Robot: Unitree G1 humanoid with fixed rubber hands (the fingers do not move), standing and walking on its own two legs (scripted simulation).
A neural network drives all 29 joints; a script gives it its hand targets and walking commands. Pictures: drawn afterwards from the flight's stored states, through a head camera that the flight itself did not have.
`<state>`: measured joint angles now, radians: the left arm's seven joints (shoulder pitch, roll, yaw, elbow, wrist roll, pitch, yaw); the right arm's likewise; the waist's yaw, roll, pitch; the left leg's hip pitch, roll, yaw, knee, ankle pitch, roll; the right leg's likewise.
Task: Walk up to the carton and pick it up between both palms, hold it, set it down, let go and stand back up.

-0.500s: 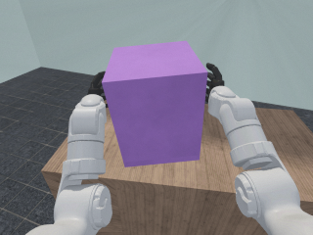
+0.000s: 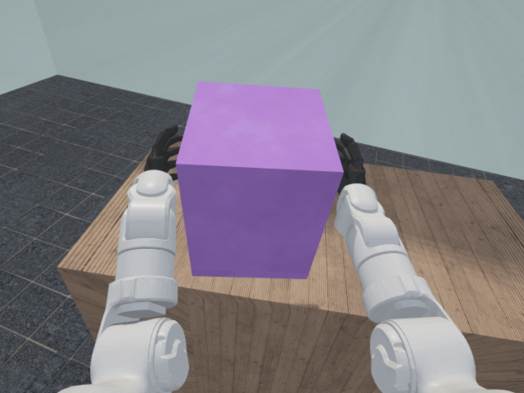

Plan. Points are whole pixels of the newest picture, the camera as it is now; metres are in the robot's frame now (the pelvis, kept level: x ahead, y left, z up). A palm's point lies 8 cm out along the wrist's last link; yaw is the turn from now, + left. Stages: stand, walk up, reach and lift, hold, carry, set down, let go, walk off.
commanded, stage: set down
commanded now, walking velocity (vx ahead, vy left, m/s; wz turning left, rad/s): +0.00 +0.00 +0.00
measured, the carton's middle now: (254, 184) +0.42 +0.01 +0.15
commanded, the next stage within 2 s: none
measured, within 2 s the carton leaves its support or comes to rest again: neither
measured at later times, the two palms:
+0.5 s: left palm (174, 175) +0.39 +0.14 +0.18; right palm (357, 191) +0.37 -0.15 +0.17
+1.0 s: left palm (177, 185) +0.41 +0.14 +0.15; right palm (353, 194) +0.38 -0.15 +0.16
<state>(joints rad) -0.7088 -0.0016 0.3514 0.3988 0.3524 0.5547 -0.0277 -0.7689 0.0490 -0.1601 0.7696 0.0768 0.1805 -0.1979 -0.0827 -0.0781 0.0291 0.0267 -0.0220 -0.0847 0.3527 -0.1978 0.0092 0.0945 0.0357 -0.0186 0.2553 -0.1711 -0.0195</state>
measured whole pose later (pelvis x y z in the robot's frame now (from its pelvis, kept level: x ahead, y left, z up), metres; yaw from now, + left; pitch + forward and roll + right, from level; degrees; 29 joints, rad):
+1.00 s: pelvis +0.00 +0.00 +0.00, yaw -2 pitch -5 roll -1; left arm -0.82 0.00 0.40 0.82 0.32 0.30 0.04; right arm -0.83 0.08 -0.47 0.98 -0.18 0.02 -0.11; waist -0.04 -0.07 -0.01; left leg -0.04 -0.01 -0.02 0.31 -0.17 0.01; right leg -0.01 0.03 0.00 0.26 -0.15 -0.02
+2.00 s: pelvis +0.02 +0.01 +0.00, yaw -3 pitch +3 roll -1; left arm -0.76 -0.01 0.41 0.97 0.30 0.08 0.05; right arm -0.72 0.15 -0.64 0.92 -0.37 -0.13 -0.07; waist -0.01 -0.03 -0.06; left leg -0.20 -0.01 0.04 0.33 -0.20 0.03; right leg -0.16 0.01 -0.03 0.27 -0.17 0.00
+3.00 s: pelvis +0.02 +0.01 +0.00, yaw -4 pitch +7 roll -1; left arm -0.81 0.00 0.50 1.10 0.34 -0.11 0.03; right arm -0.72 0.19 -0.75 0.93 -0.48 -0.23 -0.06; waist -0.01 -0.03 -0.06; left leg -0.28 0.00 0.07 0.35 -0.19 0.03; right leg -0.26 0.01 -0.05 0.30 -0.16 -0.01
